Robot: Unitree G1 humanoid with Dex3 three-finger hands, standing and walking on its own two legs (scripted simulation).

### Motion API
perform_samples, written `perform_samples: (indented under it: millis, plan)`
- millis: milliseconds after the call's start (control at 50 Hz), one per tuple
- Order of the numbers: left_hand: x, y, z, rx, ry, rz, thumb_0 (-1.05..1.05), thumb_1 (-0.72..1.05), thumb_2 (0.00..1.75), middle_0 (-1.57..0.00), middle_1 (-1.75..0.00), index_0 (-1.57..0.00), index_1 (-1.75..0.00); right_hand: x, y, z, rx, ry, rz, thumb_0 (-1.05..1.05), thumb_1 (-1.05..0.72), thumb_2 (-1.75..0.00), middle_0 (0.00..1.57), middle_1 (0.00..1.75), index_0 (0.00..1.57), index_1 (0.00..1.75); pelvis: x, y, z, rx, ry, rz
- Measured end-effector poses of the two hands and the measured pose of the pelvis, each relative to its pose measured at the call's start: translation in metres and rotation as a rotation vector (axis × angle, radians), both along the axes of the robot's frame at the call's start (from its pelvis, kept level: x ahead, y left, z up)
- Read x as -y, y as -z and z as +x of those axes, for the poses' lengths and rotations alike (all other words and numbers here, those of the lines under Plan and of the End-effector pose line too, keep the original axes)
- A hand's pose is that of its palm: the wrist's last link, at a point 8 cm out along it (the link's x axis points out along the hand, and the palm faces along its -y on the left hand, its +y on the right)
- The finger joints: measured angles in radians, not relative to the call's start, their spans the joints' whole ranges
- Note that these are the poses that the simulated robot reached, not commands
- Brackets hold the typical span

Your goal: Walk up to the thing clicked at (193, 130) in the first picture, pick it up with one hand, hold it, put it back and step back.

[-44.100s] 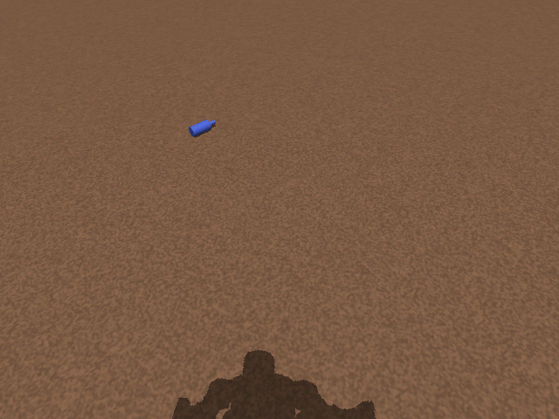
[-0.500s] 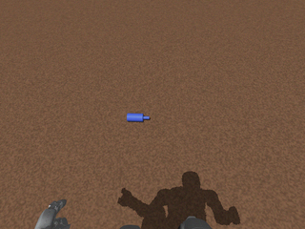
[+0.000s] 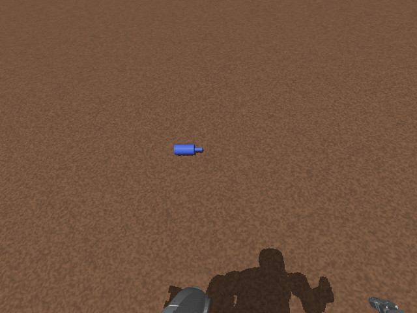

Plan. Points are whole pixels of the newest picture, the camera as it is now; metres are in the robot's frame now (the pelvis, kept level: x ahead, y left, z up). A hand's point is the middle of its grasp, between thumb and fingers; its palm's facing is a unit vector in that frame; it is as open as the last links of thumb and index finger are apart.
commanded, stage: step back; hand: left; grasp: from above
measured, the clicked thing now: (188, 149) +1.07 +0.26 -0.73
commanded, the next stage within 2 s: stand in 1.06 s
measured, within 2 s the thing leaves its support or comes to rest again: neither
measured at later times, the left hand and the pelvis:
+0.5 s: hand out of the picture -0.02 +0.28 -0.14, palm faces +0.09 -0.92 -0.38, open 7.4 cm; pelvis -0.05 +0.01 +0.00, yaw +4 degrees
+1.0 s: hand out of the picture +0.09 +0.31 -0.14, palm faces +0.05 -0.93 -0.37, open 7.4 cm; pelvis +0.00 +0.04 +0.01, yaw +2 degrees
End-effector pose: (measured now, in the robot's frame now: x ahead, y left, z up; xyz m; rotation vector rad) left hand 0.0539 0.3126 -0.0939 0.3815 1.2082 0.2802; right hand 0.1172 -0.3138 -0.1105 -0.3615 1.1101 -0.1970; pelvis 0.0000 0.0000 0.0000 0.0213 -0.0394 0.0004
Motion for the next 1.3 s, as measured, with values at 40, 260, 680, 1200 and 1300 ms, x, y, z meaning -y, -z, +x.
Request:
perform_samples:
  millis: [40, 260, 680, 1200, 1300]
  plan:
    - [-0.003, -0.003, -0.013, 0.020, -0.012, 0.010, 0.01, 0.90, 0.90, -0.21, -0.30, -0.21, -0.31, 0.001, 0.003, -0.020, -0.035, -0.014, -0.002, 0.01, -0.90, -0.90, 0.20, 0.30, 0.21, 0.30, 0.000, 0.000, -0.010, -0.001, -0.019, -0.003]
    - [-0.033, 0.005, -0.074, 0.023, -0.086, -0.010, 0.01, 0.91, 0.90, -0.21, -0.30, -0.20, -0.30, -0.023, 0.001, -0.097, -0.137, -0.033, 0.009, 0.01, -0.90, -0.90, 0.20, 0.30, 0.21, 0.30, -0.015, -0.001, -0.047, 0.011, -0.085, -0.007]
    - [-0.027, 0.020, -0.063, 0.018, -0.088, -0.079, 0.01, 0.90, 0.90, -0.21, -0.30, -0.20, -0.31, -0.034, -0.004, -0.053, -0.086, -0.051, -0.021, 0.01, -0.90, -0.90, 0.20, 0.30, 0.21, 0.30, -0.030, 0.000, -0.029, 0.007, -0.087, -0.024]
    - [-0.023, -0.002, 0.044, 0.097, 0.017, -0.087, 0.01, 0.91, 0.90, -0.20, -0.30, -0.20, -0.30, -0.064, -0.016, 0.002, 0.001, 0.008, 0.058, 0.01, -0.90, -0.90, 0.20, 0.30, 0.21, 0.30, -0.038, -0.018, 0.001, 0.010, -0.038, -0.020]
    - [-0.016, -0.002, 0.036, 0.084, 0.021, -0.101, 0.01, 0.91, 0.90, -0.20, -0.30, -0.20, -0.30, -0.058, -0.019, -0.012, -0.018, 0.020, 0.052, 0.01, -0.90, -0.90, 0.20, 0.30, 0.21, 0.30, -0.035, -0.021, -0.005, 0.019, -0.039, -0.019]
